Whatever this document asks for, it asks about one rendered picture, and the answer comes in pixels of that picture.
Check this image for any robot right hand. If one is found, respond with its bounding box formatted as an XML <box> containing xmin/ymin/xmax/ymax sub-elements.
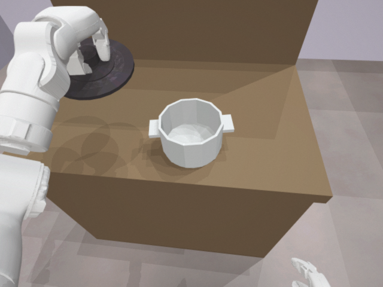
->
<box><xmin>291</xmin><ymin>258</ymin><xmax>331</xmax><ymax>287</ymax></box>

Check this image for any lid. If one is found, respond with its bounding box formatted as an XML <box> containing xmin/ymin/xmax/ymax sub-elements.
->
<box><xmin>64</xmin><ymin>38</ymin><xmax>135</xmax><ymax>100</ymax></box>

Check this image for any table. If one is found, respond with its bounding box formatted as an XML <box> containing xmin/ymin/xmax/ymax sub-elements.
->
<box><xmin>2</xmin><ymin>0</ymin><xmax>333</xmax><ymax>258</ymax></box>

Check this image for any knob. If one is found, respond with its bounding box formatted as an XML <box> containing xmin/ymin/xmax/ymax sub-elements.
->
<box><xmin>79</xmin><ymin>45</ymin><xmax>100</xmax><ymax>68</ymax></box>

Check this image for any robot left upper arm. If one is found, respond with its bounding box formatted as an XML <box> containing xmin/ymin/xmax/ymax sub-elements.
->
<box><xmin>0</xmin><ymin>154</ymin><xmax>50</xmax><ymax>287</ymax></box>

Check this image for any pot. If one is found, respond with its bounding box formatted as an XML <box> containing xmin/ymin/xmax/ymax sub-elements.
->
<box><xmin>149</xmin><ymin>98</ymin><xmax>234</xmax><ymax>168</ymax></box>

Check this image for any robot left hand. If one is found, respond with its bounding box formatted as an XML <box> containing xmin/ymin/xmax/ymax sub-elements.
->
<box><xmin>35</xmin><ymin>6</ymin><xmax>110</xmax><ymax>75</ymax></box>

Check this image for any left robot forearm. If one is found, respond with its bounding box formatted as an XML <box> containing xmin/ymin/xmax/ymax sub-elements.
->
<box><xmin>0</xmin><ymin>14</ymin><xmax>78</xmax><ymax>155</ymax></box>

